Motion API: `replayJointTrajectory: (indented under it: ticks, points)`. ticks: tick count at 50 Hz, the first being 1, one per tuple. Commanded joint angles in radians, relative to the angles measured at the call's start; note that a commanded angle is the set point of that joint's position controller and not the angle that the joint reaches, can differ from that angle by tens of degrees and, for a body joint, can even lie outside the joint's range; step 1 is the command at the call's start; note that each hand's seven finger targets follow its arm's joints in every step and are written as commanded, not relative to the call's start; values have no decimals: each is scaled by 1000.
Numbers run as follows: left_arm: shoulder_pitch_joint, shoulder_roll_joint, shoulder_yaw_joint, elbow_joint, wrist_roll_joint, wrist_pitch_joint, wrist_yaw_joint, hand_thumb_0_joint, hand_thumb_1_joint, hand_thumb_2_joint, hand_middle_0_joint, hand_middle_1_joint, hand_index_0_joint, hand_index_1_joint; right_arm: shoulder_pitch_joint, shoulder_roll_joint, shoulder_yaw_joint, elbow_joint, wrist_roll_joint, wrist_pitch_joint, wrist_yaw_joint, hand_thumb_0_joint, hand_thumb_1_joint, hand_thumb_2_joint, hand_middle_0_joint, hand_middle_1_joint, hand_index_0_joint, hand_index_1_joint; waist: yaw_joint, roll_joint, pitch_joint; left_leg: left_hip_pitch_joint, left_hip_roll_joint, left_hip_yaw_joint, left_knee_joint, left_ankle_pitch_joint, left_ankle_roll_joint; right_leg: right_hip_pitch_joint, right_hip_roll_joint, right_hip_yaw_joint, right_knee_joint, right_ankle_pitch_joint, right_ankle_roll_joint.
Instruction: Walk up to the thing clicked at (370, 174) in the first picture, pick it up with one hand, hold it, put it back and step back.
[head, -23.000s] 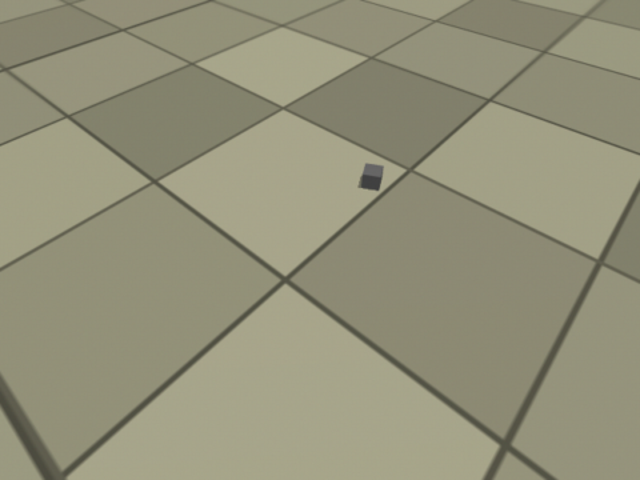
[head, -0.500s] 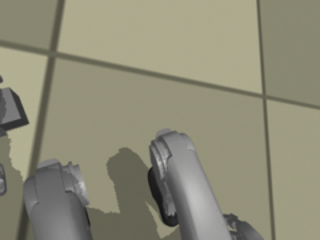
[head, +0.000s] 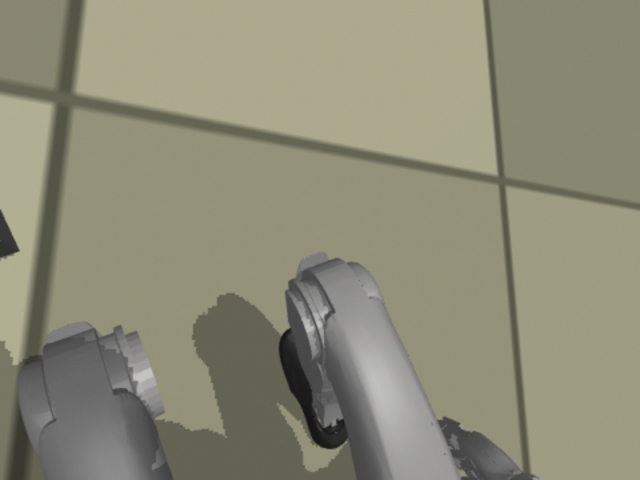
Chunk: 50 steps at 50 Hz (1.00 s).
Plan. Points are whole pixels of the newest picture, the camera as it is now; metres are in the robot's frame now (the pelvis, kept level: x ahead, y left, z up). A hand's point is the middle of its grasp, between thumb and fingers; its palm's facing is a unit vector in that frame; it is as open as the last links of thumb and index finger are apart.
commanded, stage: rest palm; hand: left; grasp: from above
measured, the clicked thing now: out of the picture +0.45 +0.31 -0.27
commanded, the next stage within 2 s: close in 0.22 s
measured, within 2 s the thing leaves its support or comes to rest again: neither
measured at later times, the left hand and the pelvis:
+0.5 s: hand out of the picture +0.44 +0.31 -0.24, palm faces -0.43 -0.17 -0.89, open 13.4 cm; pelvis +0.00 +0.00 +0.00, yaw -1 degrees
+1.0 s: hand out of the picture +0.44 +0.31 -0.23, palm faces -0.42 -0.16 -0.89, open 12.4 cm; pelvis -0.01 +0.00 +0.00, yaw -2 degrees
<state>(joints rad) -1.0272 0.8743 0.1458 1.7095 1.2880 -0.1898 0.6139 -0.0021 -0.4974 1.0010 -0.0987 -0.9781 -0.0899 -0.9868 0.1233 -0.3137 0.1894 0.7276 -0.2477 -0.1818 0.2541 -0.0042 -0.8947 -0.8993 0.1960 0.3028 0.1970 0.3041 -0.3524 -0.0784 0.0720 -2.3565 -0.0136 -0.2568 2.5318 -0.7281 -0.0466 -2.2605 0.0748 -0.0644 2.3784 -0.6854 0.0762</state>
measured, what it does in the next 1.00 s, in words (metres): stands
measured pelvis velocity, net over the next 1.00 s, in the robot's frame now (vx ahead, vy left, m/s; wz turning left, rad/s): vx -0.01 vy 0.00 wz -0.03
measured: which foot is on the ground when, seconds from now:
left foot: down 0.00-1.00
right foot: down 0.00-1.00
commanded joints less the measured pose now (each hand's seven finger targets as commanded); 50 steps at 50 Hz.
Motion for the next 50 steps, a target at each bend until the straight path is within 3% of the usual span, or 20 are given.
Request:
replayJointTrajectory:
  ticks: [1,4,5,6,7,16,18,19,24,27,34,36,38,44,46,50]
  points:
    - [-293,207,-6,-99,-15,7,50,0,-516,980,-73,-980,-68,-983,193,-315,-86,6,1,-13,-4,0,-889,-899,200,300,200,300,-41,461,-627,520,24,140,-266,234,53,332,10,-181,-192,278,-94]
    - [-287,222,3,-75,-8,7,56,0,-501,969,-94,-969,-88,-974,193,-318,-83,14,-6,-15,1,0,-892,-901,200,300,200,300,-44,464,-610,517,25,135,-269,226,50,333,11,-184,-192,270,-94]
    - [-276,251,26,-62,-8,8,61,0,-504,991,-97,-975,-87,-983,196,-323,-84,22,-5,-13,0,0,-893,-901,200,300,200,300,-39,463,-610,517,27,132,-268,225,49,329,12,-186,-189,269,-94]
    - [-268,244,21,-61,-3,10,60,0,-499,989,-102,-978,-93,-986,196,-322,-84,20,-7,-14,2,0,-894,-902,200,300,200,300,-42,470,-610,521,26,136,-264,230,49,335,11,-182,-189,275,-94]
    - [-297,199,-14,-54,-8,6,57,0,-498,975,-94,-976,-87,-981,175,-317,-78,6,-8,-21,6,0,-892,-901,200,301,200,301,-53,465,-586,509,26,131,-267,208,46,307,8,-188,-180,254,-94]
    - [-279,249,10,-40,-6,-11,66,0,-494,967,-100,-980,-93,-985,187,-330,-58,19,-25,-36,24,0,-895,-903,200,301,200,301,-64,479,-597,536,32,116,-255,255,44,352,13,-195,-179,300,-89]
    - [-288,248,-2,-32,-5,-15,69,0,-360,881,-170,-977,-186,-960,178,-338,-58,17,-26,-44,27,0,-890,-899,200,300,200,300,-71,471,-568,506,30,121,-249,224,48,340,13,-193,-181,276,-89]
    - [-275,260,5,-36,-7,-15,73,0,-330,884,-193,-969,-207,-953,176,-341,-60,20,-23,-45,25,0,-889,-898,200,300,200,300,-56,478,-579,521,32,116,-261,229,43,340,14,-195,-182,274,-91]
    - [-285,250,-14,-18,-3,-12,76,0,-265,815,-239,-929,-260,-907,172,-336,-41,11,-27,-55,35,0,-892,-899,200,300,200,300,-78,463,-554,500,34,114,-237,228,48,345,17,-198,-176,284,-86]
    - [-280,294,21,-12,-7,-16,87,0,-217,804,-278,-905,-298,-884,187,-355,-42,16,-28,-59,33,0,-889,-898,200,300,200,300,-71,464,-555,503,36,103,-261,226,45,349,17,-202,-184,271,-87]
    - [-275,253,-22,33,-11,-11,75,0,-110,757,-359,-869,-382,-844,175,-355,-34,5,-30,-70,31,0,-892,-899,200,300,200,300,-88,435,-512,479,36,106,-250,181,50,329,18,-204,-189,240,-85]
    - [-276,265,-23,32,-16,-13,71,0,-80,754,-385,-856,-406,-833,170,-349,-19,-2,-31,-77,34,0,-892,-899,200,300,200,300,-93,415,-501,465,35,102,-249,160,53,334,18,-206,-196,225,-81]
    - [-273,290,-12,19,-16,-17,71,0,-52,737,-415,-831,-435,-810,163,-351,-18,-2,-22,-74,29,0,-892,-900,199,300,199,300,-77,422,-506,468,37,95,-262,154,50,334,18,-204,-197,217,-84]
    - [-270,270,-47,19,-13,-16,63,0,8,729,-469,-810,-487,-792,158,-357,-16,-19,-26,-77,27,0,-895,-901,199,300,199,300,-92,412,-486,461,35,101,-258,142,52,337,20,-202,-205,215,-81]
    - [-259,281,-32,19,-16,-15,70,0,34,726,-498,-791,-512,-776,165,-354,-17,-8,-19,-76,25,0,-896,-901,199,300,199,300,-73,432,-508,477,39,94,-267,170,46,343,21,-202,-199,233,-84]
    - [-263,257,-42,25,-24,-10,75,0,77,715,-526,-782,-541,-765,167,-345,-12,-13,-22,-73,26,0,-894,-901,199,300,199,300,-85,410,-508,462,39,95,-265,165,49,352,24,-204,-211,237,-82]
